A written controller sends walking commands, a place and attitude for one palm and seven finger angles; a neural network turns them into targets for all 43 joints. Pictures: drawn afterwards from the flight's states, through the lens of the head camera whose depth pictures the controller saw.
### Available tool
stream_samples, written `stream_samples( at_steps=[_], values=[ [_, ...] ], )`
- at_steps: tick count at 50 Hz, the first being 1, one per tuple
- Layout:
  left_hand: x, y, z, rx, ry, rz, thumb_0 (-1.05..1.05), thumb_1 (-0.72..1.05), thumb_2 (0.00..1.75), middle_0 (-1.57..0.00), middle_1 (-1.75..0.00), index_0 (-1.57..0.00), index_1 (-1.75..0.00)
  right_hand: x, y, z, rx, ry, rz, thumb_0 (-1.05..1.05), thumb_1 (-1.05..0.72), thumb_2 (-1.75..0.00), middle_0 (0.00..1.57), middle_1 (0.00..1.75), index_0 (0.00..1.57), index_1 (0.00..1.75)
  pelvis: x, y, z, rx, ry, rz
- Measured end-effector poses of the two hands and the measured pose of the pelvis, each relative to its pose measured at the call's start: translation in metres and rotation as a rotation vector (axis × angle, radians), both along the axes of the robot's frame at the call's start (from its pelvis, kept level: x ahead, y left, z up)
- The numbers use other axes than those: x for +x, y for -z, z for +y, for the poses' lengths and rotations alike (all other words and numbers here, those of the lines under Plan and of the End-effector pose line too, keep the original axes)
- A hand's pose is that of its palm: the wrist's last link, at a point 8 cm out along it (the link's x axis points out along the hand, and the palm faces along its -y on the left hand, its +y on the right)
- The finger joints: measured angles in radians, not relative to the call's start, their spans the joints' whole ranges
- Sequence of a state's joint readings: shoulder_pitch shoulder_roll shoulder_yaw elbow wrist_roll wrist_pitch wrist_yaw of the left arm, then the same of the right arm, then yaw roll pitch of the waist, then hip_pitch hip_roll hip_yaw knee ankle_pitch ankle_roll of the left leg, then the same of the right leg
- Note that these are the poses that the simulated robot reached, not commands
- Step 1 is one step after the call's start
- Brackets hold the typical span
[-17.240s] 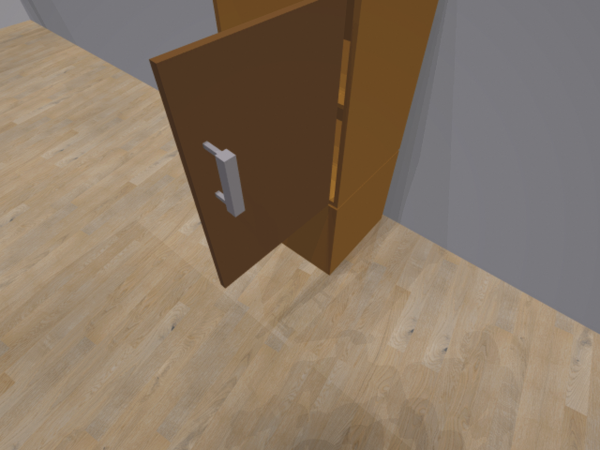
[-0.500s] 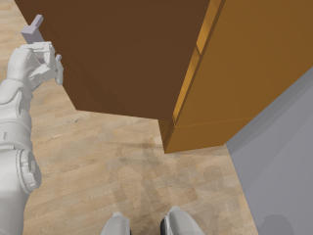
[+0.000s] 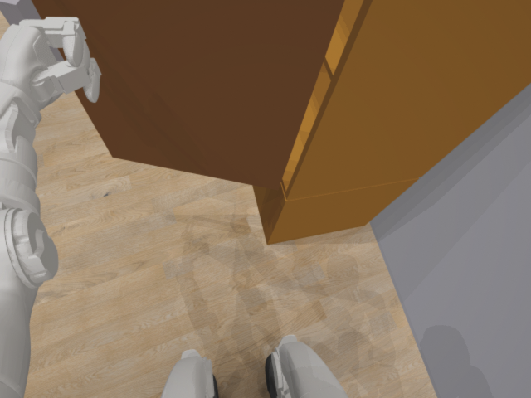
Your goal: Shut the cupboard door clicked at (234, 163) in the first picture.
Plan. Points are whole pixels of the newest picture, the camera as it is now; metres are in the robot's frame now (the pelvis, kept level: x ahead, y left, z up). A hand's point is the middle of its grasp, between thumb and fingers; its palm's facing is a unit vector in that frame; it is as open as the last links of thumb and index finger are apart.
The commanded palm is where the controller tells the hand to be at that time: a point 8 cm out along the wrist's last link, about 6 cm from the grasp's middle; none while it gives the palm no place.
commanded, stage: push the door shut along its arc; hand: left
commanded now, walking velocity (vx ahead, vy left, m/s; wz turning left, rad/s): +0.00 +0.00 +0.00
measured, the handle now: (48, 35) +0.62 +0.23 +0.10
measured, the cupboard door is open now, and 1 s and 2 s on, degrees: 67 59 59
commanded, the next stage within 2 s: pull the fist back off the door in 0.60 s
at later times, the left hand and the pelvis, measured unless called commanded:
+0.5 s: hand (126, 43) +0.59 +0.13 +0.11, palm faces -0.34 -0.94 -0.01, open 3.1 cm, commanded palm +0.61 +0.17 +0.11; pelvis +0.00 +0.00 -0.02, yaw -1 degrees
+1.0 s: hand (138, 41) +0.61 +0.12 +0.10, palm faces +0.07 -1.00 -0.02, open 3.1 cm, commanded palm +0.58 +0.15 +0.11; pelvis +0.01 -0.01 +0.00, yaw +0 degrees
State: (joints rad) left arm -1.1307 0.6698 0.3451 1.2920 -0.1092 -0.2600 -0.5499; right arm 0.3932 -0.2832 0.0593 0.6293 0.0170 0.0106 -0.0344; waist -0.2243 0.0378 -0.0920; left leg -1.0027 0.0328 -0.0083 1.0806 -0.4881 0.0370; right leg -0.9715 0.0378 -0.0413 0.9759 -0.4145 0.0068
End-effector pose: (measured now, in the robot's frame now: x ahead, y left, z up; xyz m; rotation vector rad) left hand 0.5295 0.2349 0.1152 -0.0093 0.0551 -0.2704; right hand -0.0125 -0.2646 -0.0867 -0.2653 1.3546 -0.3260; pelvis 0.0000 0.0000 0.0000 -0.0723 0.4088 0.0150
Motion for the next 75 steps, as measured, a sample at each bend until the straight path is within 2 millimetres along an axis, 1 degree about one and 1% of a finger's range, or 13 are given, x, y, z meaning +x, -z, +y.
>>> stream_samples(
  at_steps=[8, 23, 30, 36, 38, 41, 43, 45, 48, 54, 60, 67, 75],
  values=[
    [0.018, 0.0, -0.007, 0.018, 0.018, 0.009, 0.01, 0.9, 0.9, -1.3, -1.5, -1.3, -1.5, -0.009, 0.004, 0.0, -0.014, 0.011, 0.027, 0.01, -0.91, -0.9, 0.2, 0.3, 0.21, 0.3, -0.001, 0.007, -0.001, -0.007, -0.001, 0.028],
    [0.059, 0.004, -0.043, 0.027, 0.079, 0.018, 0.01, 0.9, 0.9, -1.29, -1.5, -1.3, -1.5, -0.037, 0.009, 0.004, -0.025, 0.08, 0.096, 0.01, -0.91, -0.9, 0.2, 0.3, 0.21, 0.3, 0.002, 0.018, -0.004, -0.014, 0.017, 0.083],
    [0.066, 0.001, -0.048, 0.046, 0.089, 0.03, 0.02, 0.91, 0.92, -1.29, -1.5, -1.3, -1.5, -0.046, 0.009, 0.011, 0.0, 0.102, 0.134, 0.01, -0.91, -0.9, 0.2, 0.3, 0.21, 0.3, 0.006, 0.018, -0.006, -0.012, 0.019, 0.091],
    [0.07, -0.001, -0.054, 0.043, 0.099, 0.047, 0.04, 0.95, 0.95, -1.29, -1.5, -1.3, -1.5, -0.046, 0.009, 0.009, 0.001, 0.087, 0.149, 0.01, -0.91, -0.9, 0.2, 0.3, 0.21, 0.3, 0.008, 0.018, -0.008, -0.015, 0.008, 0.095],
    [0.072, 0.001, -0.052, -0.038, 0.011, 0.054, 0.05, 0.93, 0.94, -1.3, -1.5, -1.3, -1.5, -0.043, 0.008, 0.008, 0.004, 0.07, 0.144, 0.01, -0.91, -0.9, 0.2, 0.3, 0.21, 0.3, 0.008, 0.018, -0.009, -0.021, 0.005, 0.102],
    [0.074, 0.005, -0.049, -0.096, -0.201, 0.057, 0.04, 0.89, 0.92, -1.3, -1.5, -1.3, -1.5, -0.039, 0.005, 0.011, 0.041, 0.035, 0.135, 0.01, -0.91, -0.9, 0.2, 0.3, 0.21, 0.3, 0.009, 0.015, -0.009, -0.018, 0.002, 0.108],
    [0.072, 0.007, -0.047, -0.058, -0.321, 0.03, 0.04, 0.88, 0.91, -1.29, -1.5, -1.3, -1.5, -0.037, 0.004, 0.014, 0.072, 0.011, 0.134, 0.01, -0.91, -0.9, 0.2, 0.3, 0.2, 0.3, 0.01, 0.014, -0.01, -0.015, 0.002, 0.111],
    [0.068, 0.009, -0.049, 0.006, -0.378, -0.003, 0.03, 0.88, 0.91, -1.29, -1.5, -1.3, -1.5, -0.037, 0.004, 0.016, 0.102, 0.004, 0.139, 0.01, -0.91, -0.9, 0.2, 0.3, 0.2, 0.3, 0.01, 0.012, -0.011, -0.011, 0.001, 0.109],
    [0.062, 0.013, -0.057, 0.052, -0.365, -0.015, 0.03, 0.89, 0.91, -1.29, -1.5, -1.3, -1.5, -0.039, 0.003, 0.019, 0.13, 0.021, 0.155, 0.01, -0.91, -0.9, 0.2, 0.3, 0.21, 0.3, 0.012, 0.008, -0.013, -0.006, 0.0, 0.096],
    [0.05, 0.014, -0.07, 0.016, -0.326, 0.012, 0.02, 0.9, 0.9, -1.29, -1.5, -1.3, -1.5, -0.04, -0.005, 0.019, 0.142, 0.05, 0.156, 0.01, -0.91, -0.9, 0.2, 0.3, 0.21, 0.3, 0.017, -0.004, -0.014, 0.004, 0.006, 0.061],
    [0.035, 0.006, -0.067, 0.032, -0.349, -0.015, 0.02, 0.9, 0.9, -1.29, -1.5, -1.3, -1.5, -0.032, -0.009, 0.012, 0.14, 0.053, 0.12, 0.01, -0.91, -0.9, 0.2, 0.3, 0.2, 0.3, 0.023, -0.012, -0.015, 0.017, 0.016, 0.024],
    [0.008, 0.012, -0.058, 0.026, -0.344, -0.016, 0.01, 0.9, 0.9, -1.29, -1.5, -1.3, -1.5, -0.012, -0.009, 0.0, 0.126, 0.025, 0.08, 0.01, -0.91, -0.9, 0.2, 0.3, 0.2, 0.3, 0.024, -0.017, -0.016, 0.026, 0.011, -0.012],
    [-0.024, 0.014, -0.058, 0.015, -0.331, -0.056, 0.02, 0.9, 0.9, -1.3, -1.5, -1.3, -1.5, 0.026, -0.004, -0.01, 0.107, -0.03, -0.006, 0.01, -0.91, -0.9, 0.2, 0.3, 0.2, 0.3, 0.022, -0.018, -0.015, 0.03, -0.002, -0.047]
  ],
)
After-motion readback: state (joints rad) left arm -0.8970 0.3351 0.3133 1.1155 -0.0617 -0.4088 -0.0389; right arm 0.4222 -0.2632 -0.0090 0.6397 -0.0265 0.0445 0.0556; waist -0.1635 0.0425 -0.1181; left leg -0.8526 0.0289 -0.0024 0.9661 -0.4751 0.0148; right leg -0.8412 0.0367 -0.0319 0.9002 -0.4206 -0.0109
